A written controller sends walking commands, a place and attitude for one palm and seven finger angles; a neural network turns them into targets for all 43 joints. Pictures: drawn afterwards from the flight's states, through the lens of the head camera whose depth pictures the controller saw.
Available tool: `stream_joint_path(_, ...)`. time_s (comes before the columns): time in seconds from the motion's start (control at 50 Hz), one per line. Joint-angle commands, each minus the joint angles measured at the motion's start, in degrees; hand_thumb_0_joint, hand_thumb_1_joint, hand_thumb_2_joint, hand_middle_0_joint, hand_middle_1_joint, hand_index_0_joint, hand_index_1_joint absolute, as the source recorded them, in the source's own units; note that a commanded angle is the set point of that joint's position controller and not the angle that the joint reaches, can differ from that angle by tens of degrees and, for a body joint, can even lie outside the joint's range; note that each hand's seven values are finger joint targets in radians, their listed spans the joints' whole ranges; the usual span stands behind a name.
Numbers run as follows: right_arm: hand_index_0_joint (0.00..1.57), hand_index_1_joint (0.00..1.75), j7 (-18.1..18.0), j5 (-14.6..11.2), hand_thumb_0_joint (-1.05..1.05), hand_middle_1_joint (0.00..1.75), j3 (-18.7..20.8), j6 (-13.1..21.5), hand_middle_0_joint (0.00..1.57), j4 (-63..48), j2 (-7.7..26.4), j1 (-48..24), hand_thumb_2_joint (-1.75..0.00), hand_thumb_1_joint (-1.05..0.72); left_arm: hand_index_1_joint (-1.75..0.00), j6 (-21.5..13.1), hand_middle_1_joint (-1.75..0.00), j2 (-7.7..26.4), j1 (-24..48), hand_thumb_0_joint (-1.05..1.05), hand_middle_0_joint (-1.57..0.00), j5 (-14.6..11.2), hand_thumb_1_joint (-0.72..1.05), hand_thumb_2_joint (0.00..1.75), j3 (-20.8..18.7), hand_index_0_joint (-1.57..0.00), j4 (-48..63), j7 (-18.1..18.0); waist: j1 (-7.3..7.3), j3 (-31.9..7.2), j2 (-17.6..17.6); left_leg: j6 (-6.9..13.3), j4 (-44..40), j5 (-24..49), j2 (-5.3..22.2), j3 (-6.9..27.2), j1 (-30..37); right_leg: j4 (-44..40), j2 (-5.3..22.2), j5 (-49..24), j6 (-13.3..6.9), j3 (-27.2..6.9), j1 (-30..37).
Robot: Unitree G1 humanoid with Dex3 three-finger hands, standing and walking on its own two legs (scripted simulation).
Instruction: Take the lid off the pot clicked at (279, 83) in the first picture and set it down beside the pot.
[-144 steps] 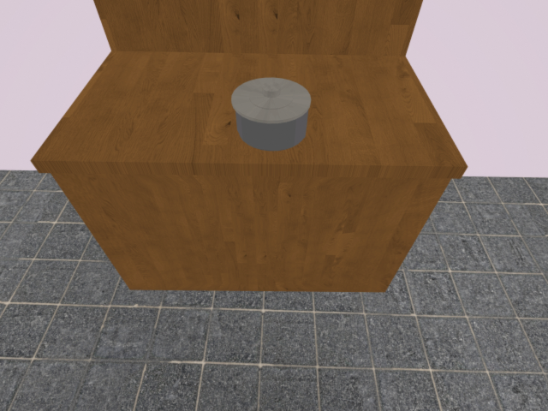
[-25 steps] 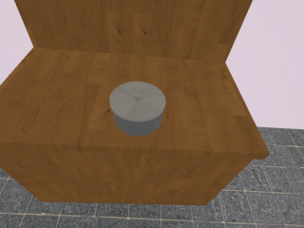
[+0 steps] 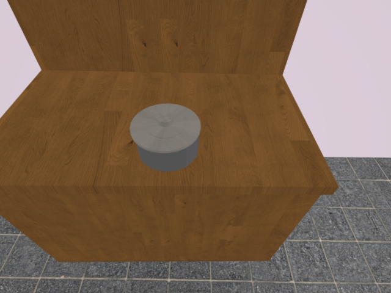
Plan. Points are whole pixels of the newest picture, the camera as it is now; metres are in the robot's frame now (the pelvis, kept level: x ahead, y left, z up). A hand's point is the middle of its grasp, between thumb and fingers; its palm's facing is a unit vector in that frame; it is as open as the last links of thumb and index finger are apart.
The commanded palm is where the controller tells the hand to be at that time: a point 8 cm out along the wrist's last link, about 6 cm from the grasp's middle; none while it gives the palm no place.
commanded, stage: come to a stop and stand still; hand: left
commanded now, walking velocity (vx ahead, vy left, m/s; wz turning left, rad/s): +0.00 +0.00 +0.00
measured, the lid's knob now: (165, 119) +0.53 +0.11 +0.06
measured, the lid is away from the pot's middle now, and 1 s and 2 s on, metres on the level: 0.00 0.00 0.00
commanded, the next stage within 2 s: look again from close up in 0.02 s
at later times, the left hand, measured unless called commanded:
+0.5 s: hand out of the picture +0.03 +0.20 -0.18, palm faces +0.04 -0.97 -0.25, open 7.4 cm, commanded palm none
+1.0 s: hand out of the picture -0.02 +0.21 -0.18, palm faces +0.02 -0.98 -0.20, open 7.4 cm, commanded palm none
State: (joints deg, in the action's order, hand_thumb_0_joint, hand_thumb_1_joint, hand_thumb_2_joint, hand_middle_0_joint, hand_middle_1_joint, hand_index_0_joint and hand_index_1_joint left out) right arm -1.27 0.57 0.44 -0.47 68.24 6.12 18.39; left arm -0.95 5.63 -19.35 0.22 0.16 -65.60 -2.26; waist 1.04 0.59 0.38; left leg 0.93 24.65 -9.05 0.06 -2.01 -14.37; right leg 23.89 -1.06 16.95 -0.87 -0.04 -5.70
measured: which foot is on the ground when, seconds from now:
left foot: down 0.00-1.00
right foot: down 0.00-1.00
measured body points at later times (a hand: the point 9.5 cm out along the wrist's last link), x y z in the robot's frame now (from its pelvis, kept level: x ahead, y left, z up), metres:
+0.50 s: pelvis +0.00 +0.01 -0.01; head +0.01 +0.01 +0.44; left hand +0.02 +0.25 -0.16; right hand +0.05 -0.22 -0.17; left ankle +0.05 +0.11 -0.74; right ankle -0.04 -0.11 -0.74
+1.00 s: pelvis -0.01 +0.03 -0.01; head +0.01 +0.04 +0.44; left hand -0.02 +0.26 -0.17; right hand +0.04 -0.20 -0.16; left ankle +0.05 +0.11 -0.74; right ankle -0.04 -0.11 -0.74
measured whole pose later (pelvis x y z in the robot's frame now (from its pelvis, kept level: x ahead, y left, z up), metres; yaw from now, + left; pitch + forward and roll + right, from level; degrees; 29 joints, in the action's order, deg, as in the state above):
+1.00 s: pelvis -0.01 +0.03 -0.01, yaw +0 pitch -2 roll -1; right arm -0.3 0.5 1.2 0.0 60.5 9.9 11.9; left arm -0.6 9.4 -18.2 0.9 0.7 -60.9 -2.6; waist -0.9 3.7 0.2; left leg 3.7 28.1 -10.1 -1.9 -3.4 -16.7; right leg 27.9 1.1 18.1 1.7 -1.1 -8.3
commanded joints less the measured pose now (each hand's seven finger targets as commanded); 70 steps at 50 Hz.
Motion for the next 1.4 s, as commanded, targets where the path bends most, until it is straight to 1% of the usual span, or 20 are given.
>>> stream_joint_path(0.0,0.2,0.3,-0.6,-0.04,0.0,0.3,0.98,0.97,0.2,-2.06,4.94,2.25,-0.9,-0.9,-0.3,-0.58,-0.3,6.18,-4.85,0.0,-0.2,0.11,0.9,0.9,-1.26,-0.2,0.9,-0.36,-0.44,5.75,0.8,0.24,-3.37,-1.58,4.12,5.47,3.47,-7.84,6.22,-1.34,-1.78,-5.72,-9.84)
stream_joint_path(0.08,0.2,0.3,-0.65,0.1,0.0,0.3,1.06,1.12,0.2,-2.29,4.77,2.26,-0.9,-0.9,-0.3,-0.65,-0.3,5.4,-5.24,0.0,-0.2,0.25,0.9,0.9,-1.33,-0.2,0.71,-0.46,-0.31,5.39,-0.25,0.26,-3.26,-0.27,4.27,5.67,4.02,-6.96,6.25,-2.92,-1.79,-5.73,-10.02)
stream_joint_path(0.1,0.2,0.3,0.27,0.74,0.0,0.3,0.57,1.93,0.2,-8.93,6.7,1.56,-0.9,-0.9,-0.3,-2.67,-0.3,11.6,-1.69,0.0,-0.2,0.69,0.9,0.9,0.32,-0.2,6.36,-0.73,1.28,7.41,-3.27,1.84,-1.61,8.84,0.81,5.51,5.27,-2.74,1.67,-8.73,-3.68,-2.8,-10.8)
stream_joint_path(0.12,0.2,0.3,0.05,0.48,0.0,0.3,2.11,2.54,0.2,-8.75,5.66,0.12,-0.9,-0.9,-0.3,-1.52,-0.3,8.51,-3.38,0.0,-0.2,0.68,0.9,0.9,-0.87,-0.2,5.71,-0.92,-0.96,4.09,-2.8,0.48,0.7,3.59,5.34,6.36,3.24,-2.06,4.84,-3.34,-2.89,-4.3,-11.73)
stream_joint_path(0.16,0.2,0.3,-0.12,0.23,0.0,0.3,2.08,2.04,0.2,-10.15,5.15,-0.62,-0.9,-0.9,-0.3,-1.58,-0.3,7.7,-3.46,0.0,-0.2,0.45,0.9,0.9,-0.6,-0.2,6.12,-0.96,-0.36,1.4,-3.44,0.55,2.22,2.79,4.19,6.23,3.31,-3.23,5.83,-6.78,-3.39,-5.94,-9.75)
stream_joint_path(0.22,0.2,0.3,-0.05,0.31,0.0,0.3,2.1,1.39,0.2,-10.67,5.87,-0.93,-0.9,-0.9,-0.3,-1.53,-0.3,8.15,-2.22,0.0,-0.2,0.28,0.9,0.9,-0.95,-0.2,6.57,-1.08,-0.04,2.12,-0.38,0.46,3.88,1.75,3.57,5.96,2.96,-3.85,6.44,-7.52,-3.38,-6.4,-10.08)
stream_joint_path(0.24,0.2,0.3,0.04,0.36,0.0,0.3,2.13,1.3,0.2,-10.67,6.27,-1.03,-0.9,-0.9,-0.3,-1.49,-0.3,8.13,-1.82,0.0,-0.2,0.33,0.9,0.9,-0.95,-0.2,6.84,-1.11,0.17,2.52,-1.11,0.42,3.95,1.66,3.49,5.74,2.82,-3.63,6.49,-7.43,-3.41,-6.55,-10.35)
stream_joint_path(0.3,0.2,0.3,0.16,0.43,0.0,0.3,2.09,1.15,0.2,-11.07,7.08,-1.57,-0.9,-0.9,-0.3,-1.19,-0.3,8.75,-0.92,0.0,-0.2,0.4,0.9,0.9,-1.21,-0.2,7.18,-1.11,-0.04,3.38,-2.25,0.75,2.95,1.21,3.83,6.42,2.29,-2.72,6.03,-6.29,-3.15,-5.62,-10.44)
stream_joint_path(0.44,0.2,0.3,0.41,0.47,0.0,0.3,2.07,1.28,0.2,-11.83,9.38,-3.99,-0.9,-0.9,-0.3,-0.8,-0.3,9.31,-0.08,0.0,-0.2,0.54,0.9,0.9,-1.24,-0.2,8.29,-1.11,-0.68,2.64,0.25,1.3,1.49,2.38,4.42,7.58,2.44,-0.82,5.62,-6.18,-2.15,-4.84,-9.29)
stream_joint_path(0.52,0.2,0.3,0.5,0.42,0.0,0.3,2.07,1.37,0.2,-12.06,10.09,-5.1,-0.9,-0.9,-0.3,-0.61,-0.3,9.92,0.2,0.0,-0.2,0.62,0.9,0.9,-1.32,-0.2,8.95,-1.01,-0.99,1.99,-0.9,1.57,0.33,2.08,4.82,8.05,2.98,-0.28,5.5,-5.3,-1.65,-4.26,-9.02)
stream_joint_path(0.86,0.2,0.3,0.66,-0.01,0.0,0.3,2.01,1.6,0.2,-11.11,9.83,-5.46,-0.9,-0.9,-0.3,-0.54,-0.3,10.24,-2.13,0.0,-0.2,0.77,0.9,0.9,-0.79,-0.2,7.29,-0.65,-1.36,1.61,-1.38,1.9,-2.07,0.32,5.27,7.94,4.4,-1.22,6.02,-4.62,-1.02,-4.52,-9.13)
stream_joint_path(0.94,0.2,0.3,0.6,-0.08,0.0,0.3,2.05,1.51,0.2,-10.76,9.92,-5.04,-0.9,-0.9,-0.3,-0.33,-0.3,9.91,-2.79,0.0,-0.2,0.81,0.9,0.9,-0.63,-0.2,6.45,-0.55,-1.48,2.17,-2.75,2.0,-3.62,-2.65,5.74,8.48,3.98,-1.39,5.82,-2.61,-0.89,-3.98,-9.59)
stream_joint_path(0.98,0.2,0.3,0.59,-0.12,0.0,0.3,2.0,1.51,0.2,-10.33,9.76,-4.62,-0.9,-0.9,-0.3,-0.36,-0.3,9.71,-3.24,0.0,-0.2,0.85,0.9,0.9,-0.55,-0.2,5.95,-0.52,-1.5,2.55,-2.47,2.04,-4.44,-3.78,5.83,8.81,3.78,-1.58,5.7,-2.17,-0.88,-3.97,-9.66)
stream_joint_path(1.0,0.2,0.3,0.61,-0.17,0.0,0.3,2.06,1.51,0.2,-10.4,9.57,-4.37,-0.9,-0.9,-0.3,-0.27,-0.3,10.0,-3.17,0.0,-0.2,0.85,0.9,0.9,-0.56,-0.2,5.95,-0.45,-1.64,1.96,-0.83,2.17,-4.46,-3.48,6.06,8.9,3.62,-1.54,5.6,-2.62,-0.88,-3.54,-8.97)
stream_joint_path(1.06,0.2,0.3,0.63,-0.06,0.0,0.3,2.11,1.29,0.2,-9.93,9.67,-4.05,-0.9,-0.9,-0.3,-0.21,-0.3,9.55,-3.74,0.0,-0.2,0.89,0.9,0.9,-0.42,-0.2,5.5,-0.45,-1.49,3.11,-1.69,1.86,-5.52,-7.15,5.82,9.21,2.92,-1.86,5.68,-0.3,-0.98,-3.92,-10.16)
stream_joint_path(1.12,0.2,0.3,0.59,0.06,0.0,0.3,2.24,1.07,0.2,-9.18,9.66,-3.03,-0.9,-0.9,-0.3,-0.03,-0.3,8.66,-4.31,0.0,-0.2,0.87,0.9,0.9,-0.15,-0.2,4.75,-0.18,-1.35,3.59,-2.09,1.95,-8.39,-16.51,6.62,10.56,2.19,-1.96,4.47,4.94,-0.66,-2.58,-10.49)
stream_joint_path(1.18,0.2,0.3,0.65,0.19,0.0,0.3,2.76,0.7,0.2,-8.84,9.99,-2.57,-0.9,-0.9,-0.3,0.22,-0.3,8.28,-6.12,0.0,-0.2,1.15,0.9,0.9,-0.32,-0.2,4.2,0.15,-1.64,4.41,-4.79,2.44,-11.68,-25.07,7.79,12.62,0.3,0.06,3.13,8.14,-0.75,-0.95,-11.21)
stream_joint_path(1.22,0.2,0.3,0.69,0.24,0.0,0.3,3.03,0.64,0.2,-8.95,10.37,-2.45,-0.9,-0.9,-0.3,0.29,-0.3,8.02,-6.93,0.0,-0.2,1.2,0.9,0.9,-0.31,-0.2,4.17,0.33,-2.07,4.64,-3.3,2.96,-11.78,-27.13,8.59,12.86,-1.56,0.52,2.93,7.9,-0.82,0.07,-10.5)
stream_joint_path(1.3,0.2,0.3,0.64,0.21,0.0,0.3,3.12,1.05,0.2,-8.68,8.56,-1.36,-0.9,-0.9,-0.3,-0.21,-0.3,7.91,-7.41,0.0,-0.2,1.05,0.9,0.9,-0.5,-0.2,3.98,0.49,-1.77,5.06,-0.8,2.8,-8.07,-21.87,7.32,10.73,-1.48,-2.05,4.07,7.16,-1.86,-2.26,-11.26)
stream_joint_path(1.38,0.2,0.3,0.52,0.25,0.0,0.3,3.07,1.39,0.2,-8.43,7.48,-0.2,-0.9,-0.9,-0.3,-0.6,-0.3,7.79,-7.21,0.0,-0.2,0.82,0.9,0.9,-0.8,-0.2,3.66,0.45,-0.86,5.05,-0.36,2.37,-3.24,-16.19,5.98,8.01,0.12,-3.37,5.21,6.75,-3.01,-5.1,-12.68)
